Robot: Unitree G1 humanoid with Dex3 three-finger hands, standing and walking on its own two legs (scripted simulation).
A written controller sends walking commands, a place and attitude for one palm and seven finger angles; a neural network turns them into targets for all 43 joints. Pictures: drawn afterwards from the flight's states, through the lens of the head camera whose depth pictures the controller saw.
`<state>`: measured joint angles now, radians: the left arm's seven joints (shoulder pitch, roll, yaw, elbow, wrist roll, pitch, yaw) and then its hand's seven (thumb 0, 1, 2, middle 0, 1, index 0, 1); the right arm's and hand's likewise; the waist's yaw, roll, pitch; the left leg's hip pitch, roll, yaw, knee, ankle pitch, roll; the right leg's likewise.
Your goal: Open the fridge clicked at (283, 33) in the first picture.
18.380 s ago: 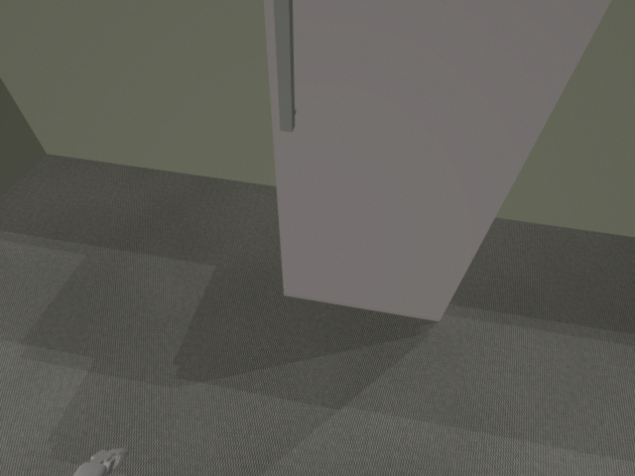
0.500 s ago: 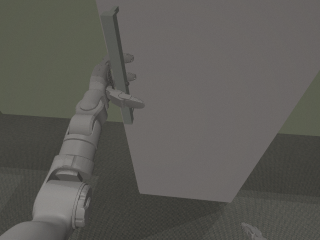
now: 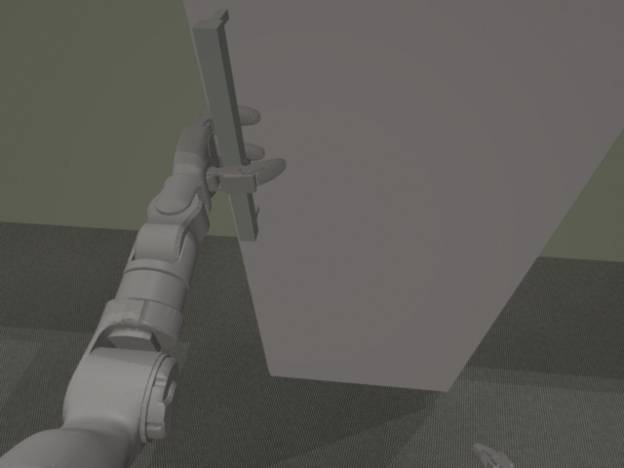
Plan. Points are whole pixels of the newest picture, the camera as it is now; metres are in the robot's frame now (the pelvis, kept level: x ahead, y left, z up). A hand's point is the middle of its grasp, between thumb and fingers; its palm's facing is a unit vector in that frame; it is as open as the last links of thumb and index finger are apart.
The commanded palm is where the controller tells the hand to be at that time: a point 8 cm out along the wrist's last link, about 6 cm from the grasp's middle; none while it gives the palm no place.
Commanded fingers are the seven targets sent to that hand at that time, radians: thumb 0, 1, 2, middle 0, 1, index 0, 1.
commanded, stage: grip the handle and tug to test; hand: left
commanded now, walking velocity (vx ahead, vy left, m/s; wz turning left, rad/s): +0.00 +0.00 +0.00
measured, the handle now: (237, 144) +0.48 +0.12 +0.19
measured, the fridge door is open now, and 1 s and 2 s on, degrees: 0 0 10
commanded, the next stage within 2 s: pull the door a little, standing still in 0.98 s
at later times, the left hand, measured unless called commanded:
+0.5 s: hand (246, 160) +0.44 +0.10 +0.20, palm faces -0.06 -1.00 +0.00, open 5.6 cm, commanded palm +0.41 +0.16 +0.19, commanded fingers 0.00 0.90 0.90 -0.45 -1.40 -0.45 -1.40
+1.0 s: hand (246, 161) +0.43 +0.10 +0.19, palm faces -0.07 -1.00 +0.01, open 5.7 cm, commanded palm +0.38 +0.16 +0.19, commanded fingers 0.00 0.90 0.90 -0.45 -1.40 -0.45 -1.40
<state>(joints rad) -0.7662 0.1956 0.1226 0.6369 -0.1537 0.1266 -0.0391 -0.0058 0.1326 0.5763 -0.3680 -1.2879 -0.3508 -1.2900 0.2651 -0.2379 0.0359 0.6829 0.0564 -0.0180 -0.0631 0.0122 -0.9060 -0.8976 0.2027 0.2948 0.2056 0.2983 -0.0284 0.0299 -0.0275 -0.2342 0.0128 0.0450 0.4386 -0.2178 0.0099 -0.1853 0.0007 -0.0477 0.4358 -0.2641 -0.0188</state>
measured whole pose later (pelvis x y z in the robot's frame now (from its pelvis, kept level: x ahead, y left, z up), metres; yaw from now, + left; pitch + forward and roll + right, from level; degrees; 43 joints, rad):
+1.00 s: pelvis +0.02 +0.00 +0.00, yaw -2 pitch +1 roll +0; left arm -0.57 0.20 0.18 0.35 -0.17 0.23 -0.06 0.01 0.72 0.79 -0.37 -1.40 -0.35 -1.40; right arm 0.24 -0.25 0.03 0.61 0.06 0.03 -0.05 0.01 -0.91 -0.90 0.20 0.29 0.21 0.30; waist -0.04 0.04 -0.05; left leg -0.18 0.03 0.08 0.40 -0.24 0.00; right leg -0.15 0.02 -0.01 0.41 -0.28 -0.02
